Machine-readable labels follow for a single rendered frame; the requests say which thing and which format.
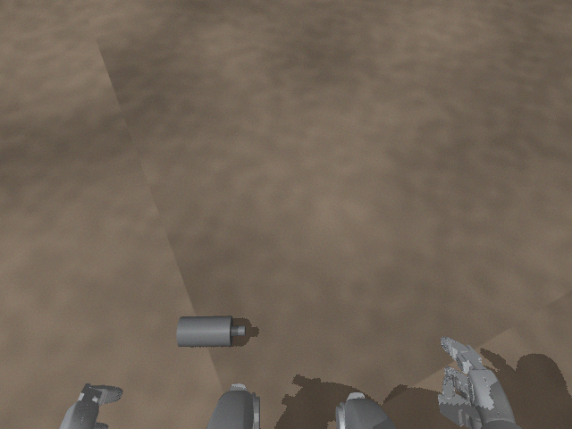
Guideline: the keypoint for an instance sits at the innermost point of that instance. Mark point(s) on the left robot hand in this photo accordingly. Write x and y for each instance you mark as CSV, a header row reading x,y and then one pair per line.
x,y
83,413

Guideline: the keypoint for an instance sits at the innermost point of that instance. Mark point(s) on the right robot hand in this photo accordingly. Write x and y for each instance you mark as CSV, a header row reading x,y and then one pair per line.
x,y
482,398

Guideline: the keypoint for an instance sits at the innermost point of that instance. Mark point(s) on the bottle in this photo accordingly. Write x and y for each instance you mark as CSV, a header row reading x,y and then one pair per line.
x,y
207,331

